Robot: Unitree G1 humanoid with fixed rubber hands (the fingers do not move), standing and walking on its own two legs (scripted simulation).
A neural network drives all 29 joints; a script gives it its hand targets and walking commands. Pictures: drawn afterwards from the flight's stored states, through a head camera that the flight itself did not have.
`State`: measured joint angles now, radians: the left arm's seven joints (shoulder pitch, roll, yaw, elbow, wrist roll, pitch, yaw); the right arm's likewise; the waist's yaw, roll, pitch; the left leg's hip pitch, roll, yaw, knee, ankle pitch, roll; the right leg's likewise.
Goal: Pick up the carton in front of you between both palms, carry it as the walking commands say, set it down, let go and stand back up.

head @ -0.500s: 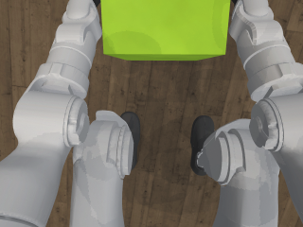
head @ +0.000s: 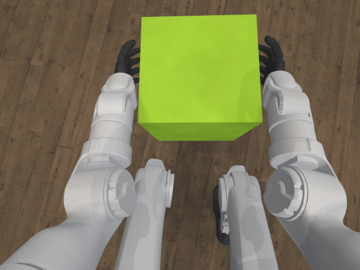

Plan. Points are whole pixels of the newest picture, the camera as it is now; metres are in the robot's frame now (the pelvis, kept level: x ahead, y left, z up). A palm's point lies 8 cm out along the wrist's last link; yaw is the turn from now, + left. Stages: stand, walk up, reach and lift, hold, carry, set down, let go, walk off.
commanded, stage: reach and lift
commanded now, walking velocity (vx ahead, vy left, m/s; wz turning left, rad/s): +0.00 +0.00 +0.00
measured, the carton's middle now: (196, 91) +0.48 +0.02 -0.15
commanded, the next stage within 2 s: none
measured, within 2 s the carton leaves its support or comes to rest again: neither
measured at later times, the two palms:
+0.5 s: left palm (101, 58) +0.45 +0.17 +0.06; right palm (330, 58) +0.47 -0.13 +0.08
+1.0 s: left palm (10, 10) +0.41 +0.17 +0.22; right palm out of the picture +0.43 -0.13 +0.23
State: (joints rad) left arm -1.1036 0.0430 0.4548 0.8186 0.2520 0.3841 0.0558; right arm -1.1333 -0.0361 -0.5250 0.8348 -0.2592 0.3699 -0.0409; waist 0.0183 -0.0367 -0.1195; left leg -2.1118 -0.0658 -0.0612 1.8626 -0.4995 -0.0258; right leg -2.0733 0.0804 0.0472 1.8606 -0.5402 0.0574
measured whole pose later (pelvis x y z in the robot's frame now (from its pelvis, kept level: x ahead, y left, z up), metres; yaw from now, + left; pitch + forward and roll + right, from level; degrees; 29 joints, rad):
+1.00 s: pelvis +0.07 -0.01 +0.24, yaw +2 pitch +20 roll +0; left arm -0.46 -0.12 0.38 0.52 0.23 0.39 -0.01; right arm -0.48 0.15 -0.37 0.51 -0.24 0.39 -0.02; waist 0.02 -0.02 -0.18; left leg -0.96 -0.04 -0.07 0.97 -0.37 -0.02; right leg -0.94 0.05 0.08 0.97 -0.39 0.02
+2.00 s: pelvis +0.08 +0.00 +0.31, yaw +2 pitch -5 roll +0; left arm -0.32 -0.17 0.31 0.33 0.28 0.64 -0.02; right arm -0.34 0.17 -0.32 0.37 -0.29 0.61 0.03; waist 0.01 -0.02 0.02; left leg -0.15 -0.03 -0.07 0.44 -0.19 0.00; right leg -0.13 0.02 0.09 0.43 -0.21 0.01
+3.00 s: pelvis +0.08 +0.00 +0.32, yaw +2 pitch -8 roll +0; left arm -0.25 -0.15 0.22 0.18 0.27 0.75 -0.03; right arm -0.27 0.15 -0.22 0.19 -0.25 0.73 0.02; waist 0.00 -0.03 0.06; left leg -0.07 -0.02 -0.07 0.38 -0.17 0.00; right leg -0.05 0.02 0.10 0.38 -0.19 0.01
